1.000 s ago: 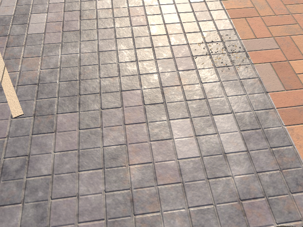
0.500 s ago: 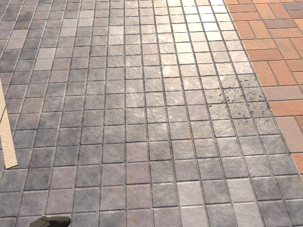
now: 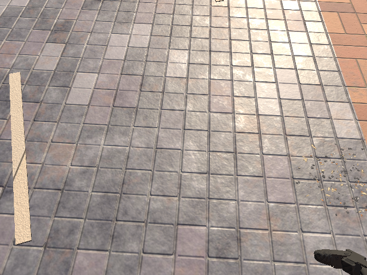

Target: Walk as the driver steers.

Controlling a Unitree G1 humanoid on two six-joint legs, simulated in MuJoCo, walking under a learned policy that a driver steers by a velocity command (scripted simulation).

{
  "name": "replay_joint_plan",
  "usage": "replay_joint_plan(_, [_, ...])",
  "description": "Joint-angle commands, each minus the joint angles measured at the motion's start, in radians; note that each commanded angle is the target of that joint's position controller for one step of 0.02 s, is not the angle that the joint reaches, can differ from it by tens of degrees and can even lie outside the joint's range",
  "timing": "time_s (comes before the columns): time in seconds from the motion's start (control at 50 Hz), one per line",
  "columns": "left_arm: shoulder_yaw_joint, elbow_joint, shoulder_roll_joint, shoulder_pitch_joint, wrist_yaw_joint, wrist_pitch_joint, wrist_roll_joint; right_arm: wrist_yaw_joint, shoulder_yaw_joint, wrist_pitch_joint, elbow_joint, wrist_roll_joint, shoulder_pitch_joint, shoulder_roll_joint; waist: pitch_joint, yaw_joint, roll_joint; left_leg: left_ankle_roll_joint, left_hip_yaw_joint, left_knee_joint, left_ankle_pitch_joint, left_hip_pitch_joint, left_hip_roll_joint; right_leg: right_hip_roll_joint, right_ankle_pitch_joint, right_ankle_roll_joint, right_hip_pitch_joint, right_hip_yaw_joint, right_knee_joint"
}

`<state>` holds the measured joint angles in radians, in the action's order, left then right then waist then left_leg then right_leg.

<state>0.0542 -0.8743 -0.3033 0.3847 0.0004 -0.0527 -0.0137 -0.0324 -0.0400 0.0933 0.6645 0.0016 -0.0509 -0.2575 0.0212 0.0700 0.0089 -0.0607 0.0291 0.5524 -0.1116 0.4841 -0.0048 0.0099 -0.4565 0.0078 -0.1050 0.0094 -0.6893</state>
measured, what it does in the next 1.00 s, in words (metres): walks ahead, turning right: right foot, then left foot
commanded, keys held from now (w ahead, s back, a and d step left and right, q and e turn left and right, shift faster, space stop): w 0.26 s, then w+e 0.74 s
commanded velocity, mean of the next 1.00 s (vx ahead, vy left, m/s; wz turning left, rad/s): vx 0.50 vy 0.00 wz -0.30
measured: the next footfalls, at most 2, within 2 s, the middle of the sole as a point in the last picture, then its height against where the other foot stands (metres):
right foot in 0.50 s outside the picture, level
left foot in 0.98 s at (199, 201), level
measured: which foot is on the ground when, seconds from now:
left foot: down 0.00-0.52, up 0.54-0.96, down 0.98-1.00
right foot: up 0.00-0.48, down 0.50-1.00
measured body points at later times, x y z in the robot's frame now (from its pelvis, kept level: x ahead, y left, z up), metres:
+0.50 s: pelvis +0.27 -0.03 +0.00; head +0.30 -0.04 +0.45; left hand +0.50 +0.19 -0.09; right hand +0.26 -0.32 -0.13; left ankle +0.10 +0.10 -0.72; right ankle +0.39 -0.13 -0.73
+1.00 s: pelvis +0.56 -0.05 +0.00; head +0.58 -0.06 +0.45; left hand +0.68 +0.22 -0.11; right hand +0.70 -0.36 -0.06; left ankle +0.70 +0.02 -0.73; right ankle +0.39 -0.13 -0.72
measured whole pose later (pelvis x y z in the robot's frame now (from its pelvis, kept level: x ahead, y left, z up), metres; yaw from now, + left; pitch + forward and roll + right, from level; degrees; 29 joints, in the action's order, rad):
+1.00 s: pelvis +0.56 -0.05 +0.00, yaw -21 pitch +3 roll +0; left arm 0.08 -0.75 -0.31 0.40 -0.02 -0.03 -0.02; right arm -0.02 -0.04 0.13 0.69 -0.01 -0.03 -0.27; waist 0.00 0.08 0.01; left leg -0.01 -0.05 0.48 -0.07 0.45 0.03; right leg -0.09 -0.46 0.05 -0.12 0.23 -0.59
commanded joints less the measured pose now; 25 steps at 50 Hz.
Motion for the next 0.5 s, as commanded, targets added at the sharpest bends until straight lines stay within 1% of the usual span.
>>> replay_joint_plan(0.02, [0.012, 0.105, -0.123, -0.008, 0.010, -0.054, -0.021, 0.011, -0.065, -0.007, 0.035, 0.009, -0.368, -0.201, -0.293, -0.182, -0.198, -0.244, -0.658, -0.229, -0.197, -0.802, -0.368, 0.009, -0.095, 0.020, -0.681, 0.101, -0.618])
replay_joint_plan(0.04, [0.012, 0.127, -0.128, -0.086, 0.013, -0.059, -0.027, 0.013, -0.054, -0.009, 0.026, 0.008, -0.305, -0.170, -0.183, -0.163, -0.140, -0.208, -0.520, -0.247, -0.179, -0.664, -0.325, 0.057, -0.006, 0.028, -0.693, 0.071, -0.594])
replay_joint_plan(0.06, [0.012, 0.132, -0.116, -0.120, 0.012, -0.056, -0.013, 0.009, -0.044, -0.010, 0.023, 0.002, -0.242, -0.145, -0.104, -0.130, -0.078, -0.190, -0.428, -0.284, -0.111, -0.521, -0.282, 0.091, 0.068, 0.023, -0.659, 0.052, -0.529])
replay_joint_plan(0.08, [0.019, 0.128, -0.112, -0.117, 0.009, -0.046, 0.000, 0.006, -0.036, -0.005, 0.018, -0.005, -0.199, -0.118, -0.067, -0.097, -0.085, -0.178, -0.366, -0.319, -0.044, -0.422, -0.248, 0.120, 0.121, 0.017, -0.602, 0.059, -0.469])
replay_joint_plan(0.1, [0.017, 0.121, -0.095, -0.091, 0.010, -0.034, 0.001, 0.004, -0.035, -0.002, 0.019, -0.008, -0.176, -0.115, -0.055, -0.070, -0.104, -0.178, -0.329, -0.351, -0.007, -0.356, -0.231, 0.130, 0.153, 0.008, -0.548, 0.058, -0.446])
replay_joint_plan(0.12, [0.013, 0.113, -0.074, -0.073, 0.008, -0.023, 0.002, 0.003, -0.038, 0.006, 0.025, -0.006, -0.171, -0.120, -0.054, -0.056, -0.106, -0.187, -0.297, -0.376, 0.034, -0.318, -0.224, 0.131, 0.173, -0.001, -0.519, 0.052, -0.427])
replay_joint_plan(0.14, [0.012, 0.115, -0.064, -0.074, 0.006, -0.015, 0.005, 0.003, -0.041, 0.013, 0.034, -0.003, -0.174, -0.129, -0.046, -0.048, -0.099, -0.195, -0.263, -0.394, 0.074, -0.296, -0.219, 0.133, 0.201, -0.011, -0.519, 0.048, -0.402])
replay_joint_plan(0.16, [0.011, 0.123, -0.061, -0.096, 0.002, -0.011, 0.008, 0.006, -0.044, 0.017, 0.045, -0.003, -0.180, -0.141, -0.032, -0.046, -0.087, -0.199, -0.235, -0.408, 0.104, -0.287, -0.216, 0.135, 0.240, -0.021, -0.536, 0.047, -0.364])
replay_joint_plan(0.2, [0.008, 0.144, -0.052, -0.164, 0.001, -0.012, 0.013, 0.016, -0.048, 0.016, 0.066, -0.002, -0.205, -0.153, -0.011, -0.061, -0.066, -0.194, -0.189, -0.423, 0.146, -0.302, -0.207, 0.139, 0.346, -0.033, -0.575, 0.046, -0.254])
replay_joint_plan(0.26, [-0.001, 0.166, -0.028, -0.263, 0.010, -0.022, 0.010, 0.025, -0.049, 0.008, 0.091, 0.004, -0.241, -0.167, 0.011, -0.097, -0.062, -0.159, -0.118, -0.427, 0.152, -0.318, -0.175, 0.115, 0.506, -0.030, -0.550, 0.024, -0.055])
replay_joint_plan(0.28, [-0.004, 0.172, -0.022, -0.290, 0.016, -0.025, 0.006, 0.027, -0.051, 0.005, 0.100, 0.005, -0.252, -0.176, 0.015, -0.108, -0.063, -0.150, -0.095, -0.429, 0.139, -0.333, -0.175, 0.104, 0.543, -0.026, -0.537, 0.012, -0.002])
replay_joint_plan(0.32, [-0.007, 0.189, -0.022, -0.343, 0.026, -0.028, -0.003, 0.029, -0.055, 0.002, 0.122, 0.006, -0.289, -0.191, 0.026, -0.137, -0.063, -0.143, -0.074, -0.425, 0.112, -0.382, -0.196, 0.090, 0.572, -0.016, -0.532, 0.000, 0.059])
replay_joint_plan(0.38, [-0.006, 0.225, -0.031, -0.403, 0.044, -0.027, -0.010, 0.032, -0.059, -0.010, 0.156, 0.008, -0.321, -0.194, 0.047, -0.153, -0.059, -0.127, -0.054, -0.391, 0.135, -0.502, -0.246, 0.076, 0.504, 0.019, -0.579, 0.012, 0.109])
replay_joint_plan(0.42, [-0.003, 0.243, -0.042, -0.411, 0.055, -0.027, -0.008, 0.037, -0.064, -0.021, 0.167, 0.011, -0.316, -0.201, 0.045, -0.143, -0.067, -0.106, -0.035, -0.340, 0.229, -0.572, -0.270, 0.060, 0.415, 0.050, -0.584, 0.004, 0.126])
replay_joint_plan(0.44, [0.001, 0.245, -0.052, -0.389, 0.059, -0.027, -0.005, 0.041, -0.067, -0.027, 0.165, 0.011, -0.301, -0.208, 0.027, -0.125, -0.077, -0.091, -0.016, -0.292, 0.356, -0.590, -0.270, 0.041, 0.370, 0.066, -0.541, -0.017, 0.132])
replay_joint_plan(0.46, [0.012, 0.237, -0.071, -0.335, 0.059, -0.025, -0.001, 0.046, -0.070, -0.033, 0.161, 0.011, -0.284, -0.219, -0.017, -0.093, -0.091, -0.074, 0.007, -0.212, 0.538, -0.597, -0.260, 0.006, 0.338, 0.085, -0.449, -0.051, 0.135])
replay_joint_plan(0.48, [0.034, 0.208, -0.101, -0.214, 0.056, -0.024, 0.001, 0.052, -0.068, -0.042, 0.154, 0.010, -0.264, -0.219, -0.091, -0.026, -0.082, -0.047, 0.054, -0.051, 0.686, -0.569, -0.225, -0.039, 0.360, 0.109, -0.278, -0.086, 0.166])
replay_joint_plan(0.5, [0.065, 0.171, -0.164, -0.060, 0.046, -0.020, -0.001, 0.062, -0.058, -0.045, 0.137, 0.000, -0.274, -0.198, -0.186, 0.034, -0.040, -0.008, 0.093, 0.180, 0.614, -0.424, -0.182, -0.015, 0.404, 0.147, -0.018, -0.014, 0.158])
Keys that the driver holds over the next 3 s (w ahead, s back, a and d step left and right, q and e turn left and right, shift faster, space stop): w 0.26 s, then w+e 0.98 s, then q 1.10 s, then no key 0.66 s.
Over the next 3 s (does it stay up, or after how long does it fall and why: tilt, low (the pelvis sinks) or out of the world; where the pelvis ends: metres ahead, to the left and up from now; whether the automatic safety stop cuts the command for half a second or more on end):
stays up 0.83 -0.16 0.01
